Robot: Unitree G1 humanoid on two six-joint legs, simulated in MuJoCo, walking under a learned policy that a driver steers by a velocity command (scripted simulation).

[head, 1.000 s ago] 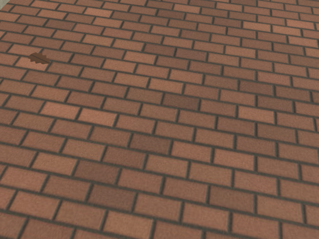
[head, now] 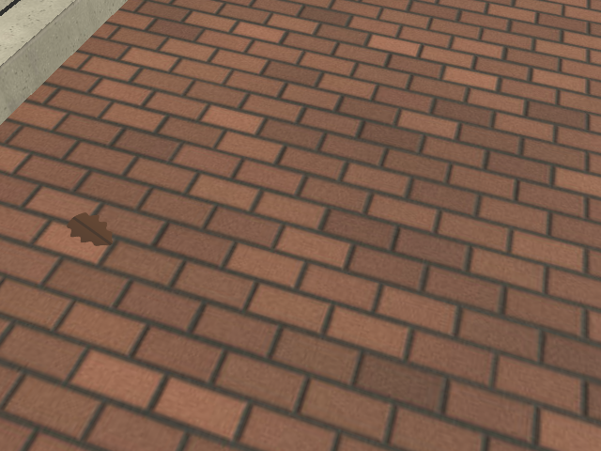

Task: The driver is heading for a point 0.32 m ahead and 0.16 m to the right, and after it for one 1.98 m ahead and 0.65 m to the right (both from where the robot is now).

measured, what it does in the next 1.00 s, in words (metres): walks ahead, turning right: right foot, then left foot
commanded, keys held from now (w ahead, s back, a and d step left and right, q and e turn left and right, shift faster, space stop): w+e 0.28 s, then e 0.44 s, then no key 0.28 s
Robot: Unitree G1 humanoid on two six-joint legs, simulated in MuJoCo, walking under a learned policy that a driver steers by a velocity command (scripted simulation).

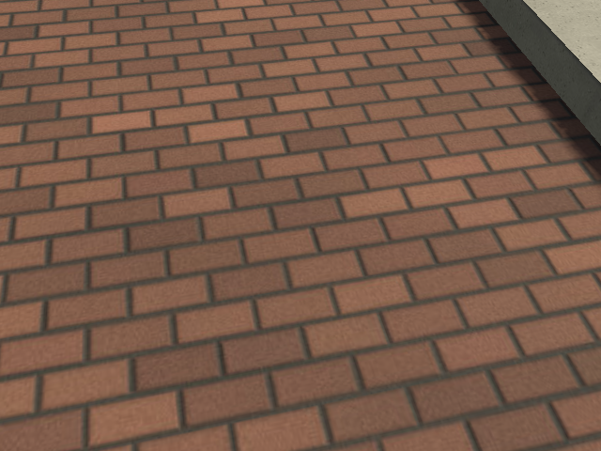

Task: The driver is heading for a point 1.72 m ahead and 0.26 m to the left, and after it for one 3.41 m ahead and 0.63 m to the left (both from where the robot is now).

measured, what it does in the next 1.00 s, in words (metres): steps on the spot: right foot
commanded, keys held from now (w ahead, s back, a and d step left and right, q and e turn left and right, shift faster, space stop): no key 1.00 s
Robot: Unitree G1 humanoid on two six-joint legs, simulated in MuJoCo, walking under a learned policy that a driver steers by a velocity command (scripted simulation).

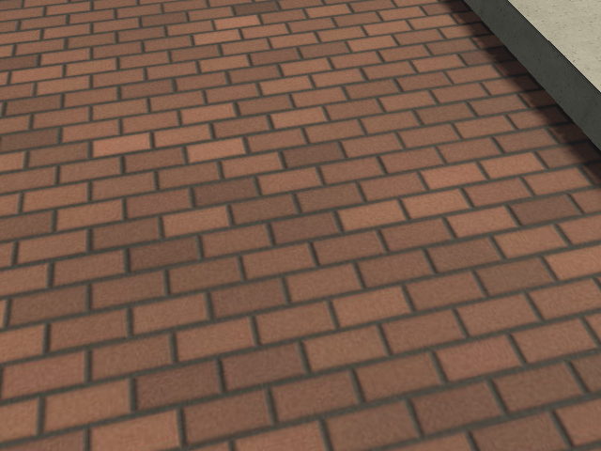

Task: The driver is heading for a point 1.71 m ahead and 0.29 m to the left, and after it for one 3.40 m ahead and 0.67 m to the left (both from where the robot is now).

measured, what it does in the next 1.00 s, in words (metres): walks ahead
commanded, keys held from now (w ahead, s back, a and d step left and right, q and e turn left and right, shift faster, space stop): no key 0.36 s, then w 0.64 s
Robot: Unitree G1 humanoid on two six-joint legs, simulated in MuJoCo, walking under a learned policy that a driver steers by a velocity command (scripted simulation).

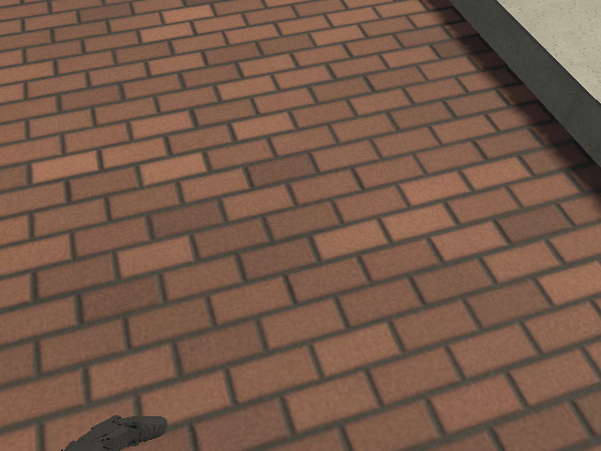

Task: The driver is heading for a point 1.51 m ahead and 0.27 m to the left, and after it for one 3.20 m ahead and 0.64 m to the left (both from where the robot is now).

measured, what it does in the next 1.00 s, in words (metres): walks ahead: right foot, then left foot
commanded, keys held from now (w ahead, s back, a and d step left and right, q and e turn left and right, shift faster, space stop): w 1.00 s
